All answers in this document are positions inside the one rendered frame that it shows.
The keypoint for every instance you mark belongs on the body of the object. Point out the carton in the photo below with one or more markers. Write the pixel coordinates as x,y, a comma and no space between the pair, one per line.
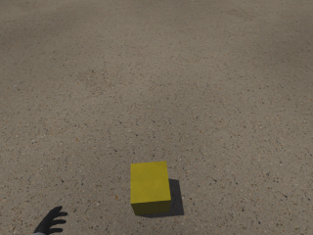
149,188

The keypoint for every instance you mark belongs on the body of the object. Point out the robot left hand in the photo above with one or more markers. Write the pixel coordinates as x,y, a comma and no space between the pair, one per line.
47,222

